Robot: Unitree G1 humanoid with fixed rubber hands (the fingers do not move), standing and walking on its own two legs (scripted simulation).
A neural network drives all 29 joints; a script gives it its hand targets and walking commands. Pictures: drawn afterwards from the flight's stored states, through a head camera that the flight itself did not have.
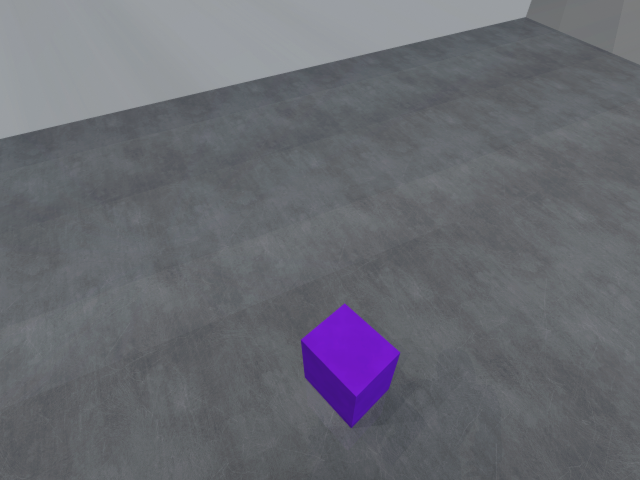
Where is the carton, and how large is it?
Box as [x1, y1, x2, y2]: [301, 304, 399, 427]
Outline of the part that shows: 343,304 302,338 301,345 305,377 351,427 388,388 399,352 350,308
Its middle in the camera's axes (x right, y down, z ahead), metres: +0.08 +0.39 +1.15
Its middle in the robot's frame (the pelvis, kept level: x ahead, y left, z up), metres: +0.54 -0.08 -0.64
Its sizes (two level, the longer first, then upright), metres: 0.212 0.172 0.262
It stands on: the floor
